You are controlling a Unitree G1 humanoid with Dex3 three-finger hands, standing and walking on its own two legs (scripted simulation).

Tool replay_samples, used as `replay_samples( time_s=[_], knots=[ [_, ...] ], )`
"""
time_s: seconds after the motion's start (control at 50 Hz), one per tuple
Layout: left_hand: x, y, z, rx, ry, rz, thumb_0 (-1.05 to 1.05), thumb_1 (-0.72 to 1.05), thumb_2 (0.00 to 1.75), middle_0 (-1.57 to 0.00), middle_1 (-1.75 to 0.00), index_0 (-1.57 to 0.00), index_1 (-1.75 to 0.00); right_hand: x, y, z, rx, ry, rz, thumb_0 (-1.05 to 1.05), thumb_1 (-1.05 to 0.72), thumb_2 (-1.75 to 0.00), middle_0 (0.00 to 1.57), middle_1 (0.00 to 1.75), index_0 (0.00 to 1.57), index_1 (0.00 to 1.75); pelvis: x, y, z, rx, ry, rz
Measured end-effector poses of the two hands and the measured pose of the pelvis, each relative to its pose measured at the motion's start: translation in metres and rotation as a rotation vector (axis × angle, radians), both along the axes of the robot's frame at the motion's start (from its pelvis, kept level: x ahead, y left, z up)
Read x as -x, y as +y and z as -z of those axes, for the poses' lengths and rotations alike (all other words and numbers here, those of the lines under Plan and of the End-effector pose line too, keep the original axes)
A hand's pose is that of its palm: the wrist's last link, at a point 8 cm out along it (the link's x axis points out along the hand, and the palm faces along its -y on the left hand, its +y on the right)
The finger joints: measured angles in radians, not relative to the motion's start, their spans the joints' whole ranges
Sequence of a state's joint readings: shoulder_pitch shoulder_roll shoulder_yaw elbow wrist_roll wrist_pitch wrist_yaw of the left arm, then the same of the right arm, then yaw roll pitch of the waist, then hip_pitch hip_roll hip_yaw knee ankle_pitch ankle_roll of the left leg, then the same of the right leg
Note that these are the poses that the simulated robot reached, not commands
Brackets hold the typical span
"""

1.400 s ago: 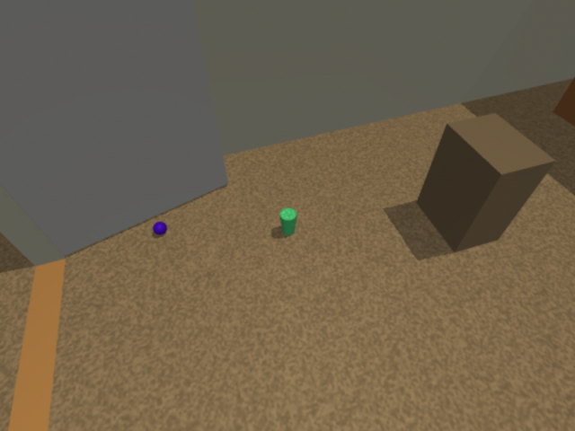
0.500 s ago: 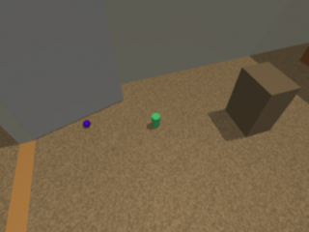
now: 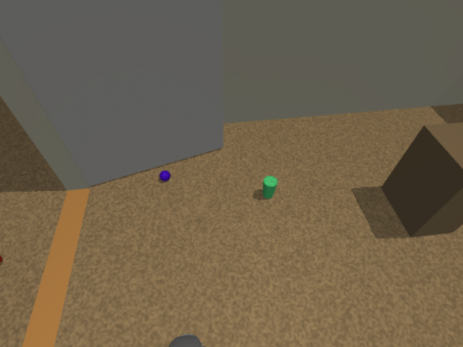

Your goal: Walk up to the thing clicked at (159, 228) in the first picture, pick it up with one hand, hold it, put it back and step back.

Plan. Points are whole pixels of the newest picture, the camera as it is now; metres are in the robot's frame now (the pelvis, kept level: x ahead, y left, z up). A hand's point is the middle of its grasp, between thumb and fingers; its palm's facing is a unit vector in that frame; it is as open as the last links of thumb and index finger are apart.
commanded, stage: walk up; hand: left
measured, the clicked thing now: (164, 175) +1.05 +0.43 -0.74
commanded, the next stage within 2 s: none
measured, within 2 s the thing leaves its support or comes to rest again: neither
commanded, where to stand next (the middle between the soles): +0.74 +0.12 m, yaw +12 degrees
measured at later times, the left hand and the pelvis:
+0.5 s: hand (99, 275) +0.27 +0.32 -0.13, palm faces +0.09 -0.91 -0.40, open 7.4 cm; pelvis +0.21 +0.02 -0.02, yaw +7 degrees
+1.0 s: hand (103, 254) +0.33 +0.34 -0.17, palm faces +0.20 -0.92 -0.34, open 7.4 cm; pelvis +0.40 +0.07 -0.01, yaw +13 degrees
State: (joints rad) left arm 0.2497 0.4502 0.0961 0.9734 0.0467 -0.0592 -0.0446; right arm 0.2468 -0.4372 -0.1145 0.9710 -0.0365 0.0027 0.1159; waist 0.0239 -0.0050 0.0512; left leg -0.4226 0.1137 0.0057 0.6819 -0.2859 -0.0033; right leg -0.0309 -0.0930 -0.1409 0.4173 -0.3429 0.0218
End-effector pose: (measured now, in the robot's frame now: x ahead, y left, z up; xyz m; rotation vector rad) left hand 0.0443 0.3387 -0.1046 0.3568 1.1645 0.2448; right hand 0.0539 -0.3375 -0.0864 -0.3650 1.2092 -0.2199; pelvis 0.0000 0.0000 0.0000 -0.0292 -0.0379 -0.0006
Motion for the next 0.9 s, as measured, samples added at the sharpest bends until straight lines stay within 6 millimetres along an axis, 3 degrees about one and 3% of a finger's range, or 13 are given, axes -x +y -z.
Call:
replay_samples(
  time_s=[0.1, 0.28, 0.4, 0.52, 0.64, 0.72, 0.8, 0.9],
  knots=[
    [-0.024, 0.042, 0.024, -0.009, 0.038, -0.024, 0.01, 0.9, 0.9, -0.21, -0.3, -0.2, -0.3, -0.045, 0.025, 0.009, 0.052, -0.065, -0.016, 0.0, -0.91, -0.9, 0.2, 0.3, 0.2, 0.3, -0.036, 0.034, 0.023, -0.028, -0.008, -0.026],
    [-0.112, 0.036, 0.004, 0.059, -0.05, -0.002, 0.01, 0.91, 0.9, -0.2, -0.3, -0.2, -0.3, -0.083, 0.072, 0.005, -0.023, -0.023, -0.047, 0.0, -0.91, -0.89, 0.21, 0.3, 0.21, 0.3, -0.1, 0.046, 0.001, -0.051, -0.013, -0.08],
    [-0.164, 0.026, -0.01, 0.05, -0.068, -0.012, 0.01, 0.91, 0.9, -0.2, -0.3, -0.2, -0.3, -0.133, 0.071, 0.017, -0.063, -0.008, -0.079, 0.0, -0.9, -0.89, 0.21, 0.3, 0.21, 0.3, -0.153, 0.04, 0.0, -0.058, -0.007, -0.109],
    [-0.216, 0.015, -0.013, -0.018, -0.141, -0.054, 0.01, 0.91, 0.9, -0.21, -0.3, -0.2, -0.3, -0.214, 0.051, 0.043, -0.066, -0.017, -0.127, 0.01, -0.9, -0.89, 0.21, 0.3, 0.21, 0.3, -0.213, 0.02, 0.017, -0.035, -0.017, -0.143],
    [-0.222, 0.0, -0.026, -0.007, -0.128, -0.13, 0.0, 0.91, 0.9, -0.21, -0.3, -0.2, -0.3, -0.311, 0.053, 0.029, -0.072, -0.076, -0.226, 0.01, -0.91, -0.9, 0.21, 0.3, 0.21, 0.3, -0.256, 0.018, 0.002, -0.032, -0.021, -0.176],
    [-0.22, 0.0, -0.027, 0.003, -0.072, -0.17, 0.01, 0.9, 0.9, -0.21, -0.3, -0.2, -0.3, -0.364, 0.059, 0.014, -0.067, -0.098, -0.276, 0.0, -0.91, -0.9, 0.21, 0.3, 0.2, 0.3, -0.286, 0.021, -0.005, -0.029, -0.006, -0.192],
    [-0.222, 0.008, -0.02, 0.016, -0.024, -0.217, 0.01, 0.9, 0.9, -0.21, -0.3, -0.2, -0.3, -0.412, 0.071, 0.005, -0.046, -0.094, -0.321, 0.0, -0.91, -0.9, 0.2, 0.3, 0.2, 0.3, -0.318, 0.029, -0.005, -0.021, -0.001, -0.213],
    [-0.233, 0.027, 0.004, 0.045, 0.043, -0.257, 0.01, 0.9, 0.9, -0.21, -0.3, -0.2, -0.3, -0.478, 0.101, 0.001, -0.019, -0.131, -0.366, 0.01, -0.91, -0.9, 0.2, 0.3, 0.2, 0.3, -0.362, 0.052, 0.007, -0.005, 0.003, -0.232]
  ],
)
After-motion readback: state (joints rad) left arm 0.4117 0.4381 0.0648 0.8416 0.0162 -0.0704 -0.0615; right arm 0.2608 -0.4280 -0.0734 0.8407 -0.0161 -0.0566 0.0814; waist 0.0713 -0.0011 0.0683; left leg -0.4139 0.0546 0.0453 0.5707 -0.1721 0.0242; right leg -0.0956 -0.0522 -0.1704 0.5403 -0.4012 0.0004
